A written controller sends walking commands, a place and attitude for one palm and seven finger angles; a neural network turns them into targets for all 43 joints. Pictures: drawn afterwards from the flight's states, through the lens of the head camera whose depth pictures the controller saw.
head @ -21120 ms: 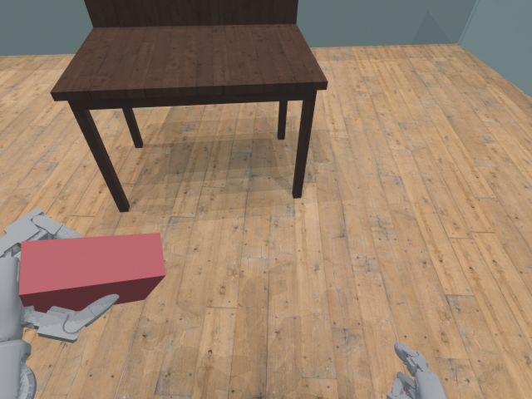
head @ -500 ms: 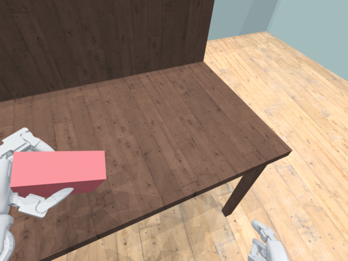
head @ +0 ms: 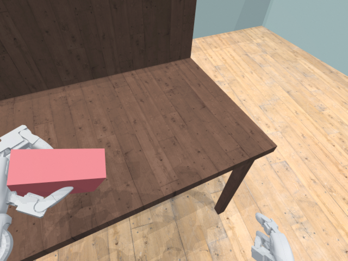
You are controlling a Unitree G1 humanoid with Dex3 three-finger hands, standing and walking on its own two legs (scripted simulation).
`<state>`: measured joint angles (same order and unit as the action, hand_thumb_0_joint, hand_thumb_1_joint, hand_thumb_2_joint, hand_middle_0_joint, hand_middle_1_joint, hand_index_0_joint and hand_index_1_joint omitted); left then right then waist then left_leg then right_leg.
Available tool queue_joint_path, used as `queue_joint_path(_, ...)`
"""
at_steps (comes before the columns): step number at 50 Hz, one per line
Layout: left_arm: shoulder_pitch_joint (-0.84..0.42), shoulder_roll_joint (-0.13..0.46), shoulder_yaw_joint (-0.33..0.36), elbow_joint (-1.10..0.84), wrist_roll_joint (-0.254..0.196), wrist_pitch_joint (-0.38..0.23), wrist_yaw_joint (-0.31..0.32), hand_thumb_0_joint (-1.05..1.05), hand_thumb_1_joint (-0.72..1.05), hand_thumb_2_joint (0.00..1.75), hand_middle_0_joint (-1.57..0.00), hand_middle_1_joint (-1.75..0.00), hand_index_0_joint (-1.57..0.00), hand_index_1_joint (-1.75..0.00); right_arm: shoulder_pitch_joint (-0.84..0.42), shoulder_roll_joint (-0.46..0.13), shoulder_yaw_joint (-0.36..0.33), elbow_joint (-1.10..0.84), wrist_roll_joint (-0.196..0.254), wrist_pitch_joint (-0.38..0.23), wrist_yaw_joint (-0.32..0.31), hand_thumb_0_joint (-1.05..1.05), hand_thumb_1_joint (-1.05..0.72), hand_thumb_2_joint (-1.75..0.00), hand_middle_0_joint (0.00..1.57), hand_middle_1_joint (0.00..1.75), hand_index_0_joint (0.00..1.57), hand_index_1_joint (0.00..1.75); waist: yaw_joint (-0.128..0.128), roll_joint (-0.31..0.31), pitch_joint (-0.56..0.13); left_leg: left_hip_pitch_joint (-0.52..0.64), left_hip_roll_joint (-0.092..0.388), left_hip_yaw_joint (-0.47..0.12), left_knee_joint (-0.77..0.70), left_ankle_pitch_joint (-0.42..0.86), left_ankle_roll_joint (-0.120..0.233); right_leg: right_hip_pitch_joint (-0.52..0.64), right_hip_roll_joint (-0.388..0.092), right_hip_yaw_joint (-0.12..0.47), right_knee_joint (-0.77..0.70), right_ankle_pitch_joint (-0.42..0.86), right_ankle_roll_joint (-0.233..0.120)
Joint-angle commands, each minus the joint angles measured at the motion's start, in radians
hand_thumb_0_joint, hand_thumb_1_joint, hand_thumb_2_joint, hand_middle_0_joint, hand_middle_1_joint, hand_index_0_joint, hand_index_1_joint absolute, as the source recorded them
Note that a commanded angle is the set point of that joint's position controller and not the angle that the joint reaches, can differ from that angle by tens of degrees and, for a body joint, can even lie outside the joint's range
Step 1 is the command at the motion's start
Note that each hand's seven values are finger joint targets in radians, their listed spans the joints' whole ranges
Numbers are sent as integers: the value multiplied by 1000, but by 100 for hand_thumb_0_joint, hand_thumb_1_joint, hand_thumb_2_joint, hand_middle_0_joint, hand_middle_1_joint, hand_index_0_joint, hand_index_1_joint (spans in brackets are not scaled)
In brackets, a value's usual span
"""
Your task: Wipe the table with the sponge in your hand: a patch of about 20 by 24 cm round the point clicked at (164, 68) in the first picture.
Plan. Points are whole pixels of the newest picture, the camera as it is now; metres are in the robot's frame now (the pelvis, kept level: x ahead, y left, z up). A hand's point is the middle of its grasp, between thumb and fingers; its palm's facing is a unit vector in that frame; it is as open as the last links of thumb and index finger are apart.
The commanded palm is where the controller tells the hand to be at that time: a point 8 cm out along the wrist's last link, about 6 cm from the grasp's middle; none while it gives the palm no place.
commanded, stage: shuffle to correct the standing spot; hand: left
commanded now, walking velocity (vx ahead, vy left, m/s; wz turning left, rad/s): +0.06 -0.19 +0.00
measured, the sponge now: (74, 173) +0.23 +0.20 +0.14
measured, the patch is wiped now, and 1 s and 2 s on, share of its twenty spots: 0.00 0.00 0.00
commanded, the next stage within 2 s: come to a stop and stand still in 0.06 s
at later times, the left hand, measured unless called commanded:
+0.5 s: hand (10, 158) +0.23 +0.29 +0.18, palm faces +0.44 -0.78 -0.45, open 9.3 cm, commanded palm +0.15 +0.28 +0.18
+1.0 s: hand out of the picture +0.22 +0.34 +0.16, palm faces +0.40 -0.85 -0.35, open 9.3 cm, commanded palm +0.15 +0.37 +0.18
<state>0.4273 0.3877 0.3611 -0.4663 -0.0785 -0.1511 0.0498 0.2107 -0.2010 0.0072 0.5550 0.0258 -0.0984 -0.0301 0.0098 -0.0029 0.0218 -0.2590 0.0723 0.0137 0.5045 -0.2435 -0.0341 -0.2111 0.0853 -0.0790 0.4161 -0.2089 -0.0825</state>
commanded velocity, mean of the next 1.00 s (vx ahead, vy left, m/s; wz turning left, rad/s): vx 0.01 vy -0.02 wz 0.00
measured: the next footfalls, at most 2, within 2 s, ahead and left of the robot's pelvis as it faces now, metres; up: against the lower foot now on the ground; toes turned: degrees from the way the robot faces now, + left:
none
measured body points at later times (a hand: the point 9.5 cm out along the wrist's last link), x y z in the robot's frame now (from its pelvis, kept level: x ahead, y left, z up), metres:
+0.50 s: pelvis -0.01 +0.00 +0.00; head +0.01 +0.01 +0.45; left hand +0.20 +0.33 +0.21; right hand +0.17 -0.23 -0.08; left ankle +0.01 +0.14 -0.74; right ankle +0.01 -0.07 -0.74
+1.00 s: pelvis +0.00 +0.09 +0.00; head +0.03 +0.12 +0.45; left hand +0.19 +0.38 +0.18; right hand +0.19 -0.11 -0.06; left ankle +0.01 +0.14 -0.74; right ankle +0.01 -0.06 -0.74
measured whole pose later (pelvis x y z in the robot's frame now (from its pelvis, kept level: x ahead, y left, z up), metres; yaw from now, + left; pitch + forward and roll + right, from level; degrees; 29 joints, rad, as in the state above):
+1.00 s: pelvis +0.00 +0.09 +0.00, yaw +1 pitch +0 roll -1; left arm 0.37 0.37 0.36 -0.46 -0.02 -0.26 0.10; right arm 0.19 -0.15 0.05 0.59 0.00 -0.20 -0.02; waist 0.04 -0.06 0.07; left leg -0.23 -0.06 0.06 0.44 -0.21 0.08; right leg -0.21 -0.05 -0.04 0.41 -0.20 0.03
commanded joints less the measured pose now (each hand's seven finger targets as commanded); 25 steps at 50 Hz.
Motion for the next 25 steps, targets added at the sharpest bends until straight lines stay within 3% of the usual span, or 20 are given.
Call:
queue_joint_path(1,-63,188,133,-221,-25,-50,19,0,10,130,-120,-160,-120,-160,-82,-115,-48,-155,-1,-42,-8,0,-90,-90,20,30,20,30,-5,40,-152,69,49,-39,-3,117,61,13,-157,130,-72,209,41)
queue_joint_path(3,-64,185,132,-215,-28,-43,18,0,10,130,-120,-160,-120,-160,-78,-118,-51,-153,1,-36,-8,0,-90,-90,20,30,20,30,-6,5,-144,60,36,-24,36,84,59,-2,-174,153,-85,216,41)
queue_joint_path(4,-55,194,139,-221,-30,-41,21,0,10,130,-120,-160,-120,-160,-85,-115,-47,-148,5,-36,-8,0,-90,-90,20,30,20,30,-9,30,-140,73,29,-23,32,71,60,-23,-172,152,-89,197,36)
queue_joint_path(8,-69,184,132,-222,-29,-36,24,0,10,130,-120,-160,-120,-160,-81,-114,-47,-150,4,-26,-8,0,-90,-90,20,30,20,30,-9,-11,-134,49,17,-9,69,-2,63,-33,-193,178,-118,133,50)
queue_joint_path(9,-53,197,141,-229,-31,-37,29,0,10,130,-120,-160,-120,-160,-95,-114,-41,-146,8,-28,-10,0,-90,-90,20,30,20,30,-11,24,-123,70,12,-14,56,7,66,-56,-190,177,-127,133,54)
queue_joint_path(10,-46,172,122,-219,-27,-40,32,0,10,130,-120,-160,-120,-160,-96,-112,-36,-143,5,-28,-9,0,-90,-90,20,30,20,30,-10,33,-133,66,15,-26,39,23,71,-36,-191,173,-120,141,64)
queue_joint_path(13,-42,179,128,-215,-15,-47,42,0,10,130,-120,-160,-120,-160,-103,-116,-34,-135,2,-32,-8,0,-90,-90,20,30,20,30,-1,43,-136,50,10,-33,20,70,76,19,-194,183,-123,231,108)
queue_joint_path(14,-31,198,139,-222,-12,-50,45,0,10,130,-120,-160,-120,-160,-113,-121,-32,-128,4,-33,-10,0,-90,-90,20,30,20,30,0,61,-140,70,13,-37,-3,95,79,24,-190,170,-115,257,108)
queue_joint_path(15,-38,177,122,-224,-9,-53,46,0,10,130,-120,-160,-120,-160,-112,-118,-32,-128,1,-34,-11,0,-90,-90,20,30,20,30,0,67,-150,70,18,-39,-12,120,83,46,-189,163,-99,290,112)
queue_joint_path(18,-41,177,124,-195,-4,-51,48,0,10,130,-120,-160,-120,-160,-104,-121,-36,-126,0,-35,-11,0,-90,-90,20,30,20,30,4,5,-151,53,19,-45,-16,142,80,82,-191,160,-100,335,119)
queue_joint_path(19,-36,187,127,-199,-4,-51,48,0,10,130,-120,-160,-120,-160,-113,-122,-33,-122,4,-37,-12,0,-90,-90,20,30,20,30,2,33,-152,79,20,-49,-36,154,80,64,-188,155,-98,320,109)
queue_joint_path(20,-958,874,641,-367,127,-134,49,0,10,130,-120,-160,-120,-160,99,-139,-89,-62,-32,-100,-21,0,-90,-90,20,30,20,30,4,-114,66,-5,-44,168,23,83,37,-96,-121,114,-210,466,297)
queue_joint_path(21,-435,315,252,136,49,-107,8,0,10,130,-120,-160,-120,-160,-27,-69,-49,-64,-30,-98,-19,0,-90,-90,20,30,20,30,17,-91,-125,27,-97,76,-32,119,59,56,-174,155,-85,484,186)
queue_joint_path(22,-198,209,178,152,33,-107,4,0,10,130,-120,-160,-120,-160,-30,-135,-77,-130,-15,-103,-16,0,-90,-90,20,30,20,30,56,25,-106,44,-59,57,-12,151,48,84,-187,236,-85,507,182)
queue_joint_path(23,-135,148,99,26,11,-124,2,0,10,130,-120,-160,-120,-160,-27,-138,-70,-128,-11,-98,-2,0,-90,-90,20,30,20,30,43,88,-166,20,-48,25,-50,137,67,169,-203,206,-45,410,163)
queue_joint_path(24,-48,56,22,-32,-4,-132,10,0,10,130,-120,-160,-120,-160,-70,-119,-63,-127,3,-102,13,0,-90,-90,20,30,20,30,39,161,-192,74,-26,17,-75,173,78,162,-189,181,-17,319,144)
queue_joint_path(25,-45,96,27,-118,-1,-134,24,0,10,130,-120,-160,-120,-160,-66,-127,-58,-143,-2,-105,19,0,-90,-90,20,30,20,30,44,108,-174,67,-14,0,-68,171,80,121,-177,172,-29,234,143)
